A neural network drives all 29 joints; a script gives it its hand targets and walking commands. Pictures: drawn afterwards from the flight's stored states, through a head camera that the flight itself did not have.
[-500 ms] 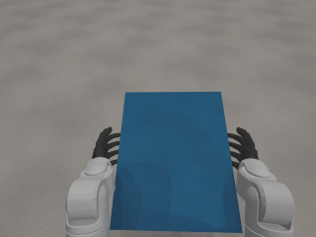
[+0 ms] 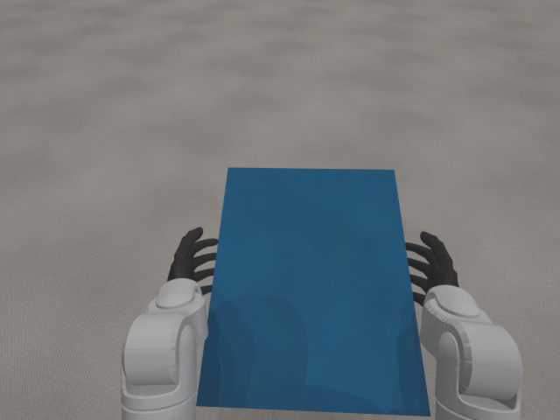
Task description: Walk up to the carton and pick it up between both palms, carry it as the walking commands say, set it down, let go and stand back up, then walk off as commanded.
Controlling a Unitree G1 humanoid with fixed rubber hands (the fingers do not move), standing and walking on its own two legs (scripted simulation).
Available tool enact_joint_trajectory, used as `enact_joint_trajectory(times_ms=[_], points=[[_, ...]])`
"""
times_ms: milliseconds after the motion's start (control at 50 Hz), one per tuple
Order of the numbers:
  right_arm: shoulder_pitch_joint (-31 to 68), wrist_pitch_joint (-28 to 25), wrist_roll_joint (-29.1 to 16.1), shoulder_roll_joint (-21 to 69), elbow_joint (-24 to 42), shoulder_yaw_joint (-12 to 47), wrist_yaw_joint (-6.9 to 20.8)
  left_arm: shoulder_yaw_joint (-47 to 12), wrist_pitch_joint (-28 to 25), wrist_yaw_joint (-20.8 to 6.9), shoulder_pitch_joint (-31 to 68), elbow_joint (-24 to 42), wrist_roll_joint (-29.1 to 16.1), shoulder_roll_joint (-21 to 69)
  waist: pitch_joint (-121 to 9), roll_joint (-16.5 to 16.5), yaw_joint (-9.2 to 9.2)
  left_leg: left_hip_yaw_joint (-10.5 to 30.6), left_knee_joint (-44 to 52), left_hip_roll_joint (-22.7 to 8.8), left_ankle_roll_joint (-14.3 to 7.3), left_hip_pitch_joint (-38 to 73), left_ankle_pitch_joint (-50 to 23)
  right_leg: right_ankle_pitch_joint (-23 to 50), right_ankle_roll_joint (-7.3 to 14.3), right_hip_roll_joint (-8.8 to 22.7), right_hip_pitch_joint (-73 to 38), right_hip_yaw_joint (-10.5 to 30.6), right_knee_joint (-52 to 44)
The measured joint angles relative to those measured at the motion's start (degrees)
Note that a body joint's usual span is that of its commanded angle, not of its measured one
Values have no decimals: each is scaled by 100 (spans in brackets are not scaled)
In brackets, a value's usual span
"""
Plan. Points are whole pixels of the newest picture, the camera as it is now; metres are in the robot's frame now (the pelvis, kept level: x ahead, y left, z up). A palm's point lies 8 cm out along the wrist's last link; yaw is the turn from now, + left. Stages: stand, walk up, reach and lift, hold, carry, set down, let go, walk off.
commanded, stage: carry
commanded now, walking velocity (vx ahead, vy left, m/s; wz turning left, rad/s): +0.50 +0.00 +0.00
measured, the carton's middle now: (307, 292) +0.30 +0.00 +0.03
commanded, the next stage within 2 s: none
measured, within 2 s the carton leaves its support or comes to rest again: neither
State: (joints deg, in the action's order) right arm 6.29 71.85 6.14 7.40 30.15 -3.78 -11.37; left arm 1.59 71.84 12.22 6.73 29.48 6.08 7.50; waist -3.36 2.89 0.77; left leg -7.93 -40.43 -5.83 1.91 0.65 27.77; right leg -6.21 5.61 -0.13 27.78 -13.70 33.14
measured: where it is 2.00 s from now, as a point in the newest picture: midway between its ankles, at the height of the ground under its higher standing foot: (280, 205)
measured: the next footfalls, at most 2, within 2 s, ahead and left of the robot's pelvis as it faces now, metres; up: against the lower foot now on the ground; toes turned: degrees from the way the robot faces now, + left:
left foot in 0.40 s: +0.40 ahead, +0.14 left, +0.00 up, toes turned +11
right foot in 0.88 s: +0.74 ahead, -0.05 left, +0.00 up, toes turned -11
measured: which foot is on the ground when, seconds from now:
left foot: down 0.00-0.00, up 0.02-0.38, down 0.40-0.92, up 0.94-1.00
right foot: down 0.00-0.40, up 0.42-0.86, down 0.88-1.00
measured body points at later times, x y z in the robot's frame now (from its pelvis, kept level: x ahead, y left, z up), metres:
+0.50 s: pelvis +0.31 +0.06 +0.02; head +0.32 +0.07 +0.47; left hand +0.59 +0.21 +0.11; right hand +0.58 -0.10 +0.12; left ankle +0.36 +0.14 -0.71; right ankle +0.15 -0.06 -0.62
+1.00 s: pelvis +0.64 +0.03 +0.01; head +0.67 +0.03 +0.46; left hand +0.91 +0.20 +0.09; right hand +0.91 -0.12 +0.09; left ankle +0.47 +0.14 -0.60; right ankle +0.71 -0.04 -0.71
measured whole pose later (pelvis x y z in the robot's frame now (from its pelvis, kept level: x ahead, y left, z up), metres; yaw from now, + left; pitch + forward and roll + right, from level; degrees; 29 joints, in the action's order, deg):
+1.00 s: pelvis +0.64 +0.03 +0.01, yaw +1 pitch +3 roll -2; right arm 5.4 72.3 6.3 7.4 28.5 -3.9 -11.7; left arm 1.8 71.5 11.8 6.8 26.4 6.1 7.5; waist -0.1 2.0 0.9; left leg -0.5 -70.7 -3.3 1.6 -18.0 22.5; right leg -11.0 4.6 0.7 22.4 -14.2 30.2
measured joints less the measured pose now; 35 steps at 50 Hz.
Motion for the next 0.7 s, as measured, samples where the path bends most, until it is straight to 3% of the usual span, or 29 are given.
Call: enact_joint_trajectory(times_ms=[60, 100, 260, 380, 420, 460, 500, 540, 700], points=[[-14, 34, 19, 1, -207, -64, -14, 13, 7, -8, 63, -321, 6, 8, 168, -35, 26, 717, -2732, 275, 25, -1448, -319, -491, -10, 20, -327, -11, -93], [-63, 8, 5, -2, -212, -3, -27, 37, -17, -28, -23, -285, -7, 3, 308, -97, 38, 756, -3038, 287, 39, -2129, -653, -434, -124, 37, -697, 25, -528], [-159, -216, 57, -2, 149, 136, 9, -2, -245, -70, -186, 137, -54, -11, 386, -276, 66, 275, 25, 17, 16, -3047, -1591, -598, -368, 215, -2049, 186, -1756], [-90, -69, 21, -1, 247, 107, -25, -11, -111, -66, -110, 214, -17, -7, 102, -321, 21, -284, 1317, 183, -101, -2717, -2128, -1456, -754, 391, -2794, 324, -1507], [19, -67, -6, 7, 49, 120, -29, 69, -43, -57, -64, 171, 31, -9, 25, -449, -15, -479, 1277, 292, -432, -2489, -2281, -1961, -867, 615, -2672, 488, -594], [130, -76, -18, 16, -264, 125, -42, 187, 9, -65, -17, 0, 58, -6, 3, -530, -97, -579, 1013, 346, -634, -2382, -1836, -1963, -811, 628, -1900, 865, 1343], [126, -46, 0, 19, -440, 110, -34, 218, 43, -67, -31, -160, 45, -6, -4, -498, -148, -597, 1234, 364, -653, -2092, -1624, -1790, -699, 469, -1082, 1048, 2861], [48, -57, 1, 14, -498, 91, -14, 185, 37, -74, -63, -252, 48, -8, 6, -469, -195, -581, 1668, 394, -584, -1704, -1661, -1413, -645, 411, -498, 1034, 3317], [-76, -206, -32, 2, -113, 21, 36, -5, -121, -30, -27, -33, 78, -2, 66, -378, -139, -480, 2694, 390, -446, -394, -1358, -565, -643, 467, 558, 786, 1324]])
